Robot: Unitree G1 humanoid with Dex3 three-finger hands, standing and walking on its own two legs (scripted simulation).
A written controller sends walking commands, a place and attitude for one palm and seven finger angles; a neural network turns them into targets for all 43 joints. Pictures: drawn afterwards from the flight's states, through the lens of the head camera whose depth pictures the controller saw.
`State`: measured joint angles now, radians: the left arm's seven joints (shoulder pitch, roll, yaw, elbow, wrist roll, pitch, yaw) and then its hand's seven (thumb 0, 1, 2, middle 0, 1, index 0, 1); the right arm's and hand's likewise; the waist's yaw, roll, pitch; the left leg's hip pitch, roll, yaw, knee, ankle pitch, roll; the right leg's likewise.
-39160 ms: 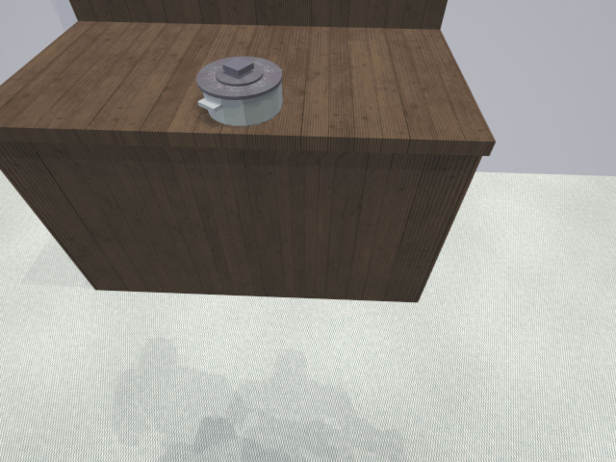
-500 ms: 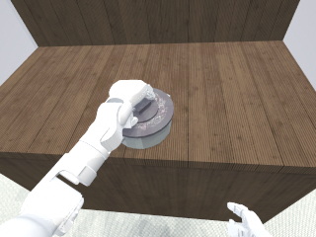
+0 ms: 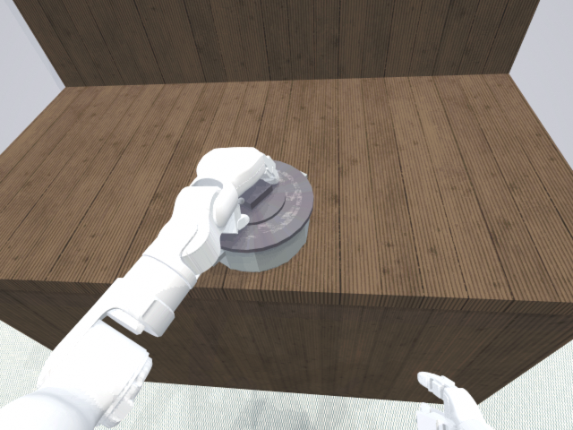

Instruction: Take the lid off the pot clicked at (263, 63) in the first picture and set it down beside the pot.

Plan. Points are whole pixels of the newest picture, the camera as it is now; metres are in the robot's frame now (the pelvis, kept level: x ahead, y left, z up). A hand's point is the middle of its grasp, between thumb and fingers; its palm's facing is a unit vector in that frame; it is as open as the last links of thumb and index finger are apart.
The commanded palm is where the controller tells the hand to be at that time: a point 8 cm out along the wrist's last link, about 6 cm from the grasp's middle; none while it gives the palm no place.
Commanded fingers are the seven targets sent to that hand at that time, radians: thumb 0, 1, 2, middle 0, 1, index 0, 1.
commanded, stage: close the fingers and squeeze the knob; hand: left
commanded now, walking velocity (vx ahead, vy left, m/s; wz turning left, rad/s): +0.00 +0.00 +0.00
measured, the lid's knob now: (250, 190) +0.45 +0.07 +0.09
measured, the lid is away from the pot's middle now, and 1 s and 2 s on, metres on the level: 0.00 0.00 0.02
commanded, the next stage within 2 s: lift the lid straight up in 1.02 s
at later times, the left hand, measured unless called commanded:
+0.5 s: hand (240, 198) +0.42 +0.08 +0.11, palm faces -0.21 -0.07 -0.97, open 8.6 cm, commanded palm +0.39 +0.09 +0.17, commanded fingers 0.00 0.12 1.24 -0.79 -0.62 -0.80 -0.62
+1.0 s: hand (241, 196) +0.42 +0.08 +0.11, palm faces -0.22 -0.05 -0.97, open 8.6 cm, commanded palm +0.40 +0.09 +0.17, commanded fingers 0.00 0.31 1.33 -0.91 -0.69 -0.93 -0.71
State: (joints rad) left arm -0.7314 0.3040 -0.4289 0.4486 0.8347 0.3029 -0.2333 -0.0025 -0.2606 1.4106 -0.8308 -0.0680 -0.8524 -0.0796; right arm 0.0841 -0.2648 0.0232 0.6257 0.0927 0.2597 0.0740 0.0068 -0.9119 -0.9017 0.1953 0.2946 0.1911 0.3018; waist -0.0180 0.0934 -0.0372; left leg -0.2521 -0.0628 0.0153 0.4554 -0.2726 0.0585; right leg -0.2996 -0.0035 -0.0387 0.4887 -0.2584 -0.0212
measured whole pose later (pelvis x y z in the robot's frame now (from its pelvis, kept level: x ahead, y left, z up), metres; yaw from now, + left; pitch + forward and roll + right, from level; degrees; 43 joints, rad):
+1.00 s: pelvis +0.00 +0.01 +0.00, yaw +1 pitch +5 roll +0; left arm -0.79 0.28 -0.46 0.49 0.85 0.31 -0.22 0.01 -0.04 1.21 -0.74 -0.59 -0.75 -0.62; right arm 0.07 -0.26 0.03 0.63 0.09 0.28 0.07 0.01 -0.91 -0.90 0.20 0.29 0.19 0.30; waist -0.01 0.09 -0.04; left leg -0.28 -0.07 0.01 0.47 -0.28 0.06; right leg -0.32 -0.01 -0.05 0.50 -0.27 -0.01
